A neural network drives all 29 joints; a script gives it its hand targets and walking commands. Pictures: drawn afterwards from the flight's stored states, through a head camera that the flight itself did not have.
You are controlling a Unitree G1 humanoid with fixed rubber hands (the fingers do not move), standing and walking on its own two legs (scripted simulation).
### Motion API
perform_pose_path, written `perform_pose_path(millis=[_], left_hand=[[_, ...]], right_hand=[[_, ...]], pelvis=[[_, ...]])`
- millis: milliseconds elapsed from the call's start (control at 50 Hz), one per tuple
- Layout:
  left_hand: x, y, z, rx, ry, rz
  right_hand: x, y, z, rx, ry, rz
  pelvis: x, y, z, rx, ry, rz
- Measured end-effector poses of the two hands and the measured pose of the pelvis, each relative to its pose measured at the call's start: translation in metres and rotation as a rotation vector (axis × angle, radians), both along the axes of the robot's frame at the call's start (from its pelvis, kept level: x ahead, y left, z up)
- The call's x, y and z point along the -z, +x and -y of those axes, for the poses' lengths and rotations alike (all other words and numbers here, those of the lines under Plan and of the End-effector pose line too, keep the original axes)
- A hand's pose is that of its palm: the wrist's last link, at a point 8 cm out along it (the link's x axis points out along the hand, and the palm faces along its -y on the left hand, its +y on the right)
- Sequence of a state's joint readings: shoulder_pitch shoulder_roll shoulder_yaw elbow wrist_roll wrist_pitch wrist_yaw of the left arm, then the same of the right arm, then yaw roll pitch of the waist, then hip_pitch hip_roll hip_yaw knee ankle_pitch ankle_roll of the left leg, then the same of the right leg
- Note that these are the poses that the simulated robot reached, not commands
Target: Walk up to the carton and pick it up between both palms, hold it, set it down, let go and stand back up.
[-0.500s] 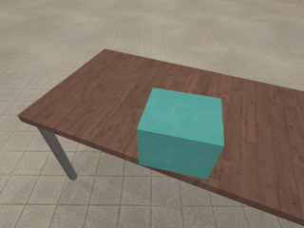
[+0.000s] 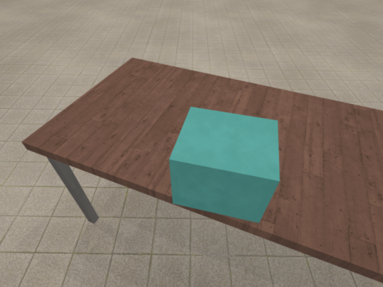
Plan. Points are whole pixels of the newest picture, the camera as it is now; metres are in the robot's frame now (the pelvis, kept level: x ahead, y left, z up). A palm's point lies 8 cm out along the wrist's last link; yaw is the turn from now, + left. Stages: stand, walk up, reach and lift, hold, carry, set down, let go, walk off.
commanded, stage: stand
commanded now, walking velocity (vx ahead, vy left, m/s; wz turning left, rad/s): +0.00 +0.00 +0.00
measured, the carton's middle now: (223, 163) +0.47 -0.06 -0.02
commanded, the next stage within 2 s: none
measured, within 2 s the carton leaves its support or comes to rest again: neither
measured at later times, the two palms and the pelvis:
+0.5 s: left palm out of the picture -0.05 +0.18 -0.15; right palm out of the picture -0.04 -0.21 -0.15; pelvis +0.00 -0.02 +0.00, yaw +0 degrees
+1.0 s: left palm out of the picture -0.05 +0.17 -0.15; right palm out of the picture -0.04 -0.21 -0.15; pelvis +0.00 -0.02 +0.00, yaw +0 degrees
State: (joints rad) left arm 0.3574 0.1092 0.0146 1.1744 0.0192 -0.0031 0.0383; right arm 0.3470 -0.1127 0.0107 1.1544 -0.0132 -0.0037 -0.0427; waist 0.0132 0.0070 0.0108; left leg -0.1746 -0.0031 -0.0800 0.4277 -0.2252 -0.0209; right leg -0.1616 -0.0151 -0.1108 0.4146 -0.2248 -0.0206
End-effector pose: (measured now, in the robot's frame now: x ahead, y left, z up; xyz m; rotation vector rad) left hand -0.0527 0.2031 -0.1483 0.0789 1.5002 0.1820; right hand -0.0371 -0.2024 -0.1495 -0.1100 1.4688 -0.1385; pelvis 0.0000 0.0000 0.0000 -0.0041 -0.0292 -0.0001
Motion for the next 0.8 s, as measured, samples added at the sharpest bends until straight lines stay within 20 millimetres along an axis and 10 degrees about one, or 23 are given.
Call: perform_pose_path(millis=[800], left_hand=[[0.001, 0.001, 0.026, -0.019, -0.005, 0.004]], right_hand=[[0.004, -0.004, 0.011, 0.001, 0.022, -0.03]], pelvis=[[0.002, 0.0, 0.021, -0.005, -0.002, -0.007]])
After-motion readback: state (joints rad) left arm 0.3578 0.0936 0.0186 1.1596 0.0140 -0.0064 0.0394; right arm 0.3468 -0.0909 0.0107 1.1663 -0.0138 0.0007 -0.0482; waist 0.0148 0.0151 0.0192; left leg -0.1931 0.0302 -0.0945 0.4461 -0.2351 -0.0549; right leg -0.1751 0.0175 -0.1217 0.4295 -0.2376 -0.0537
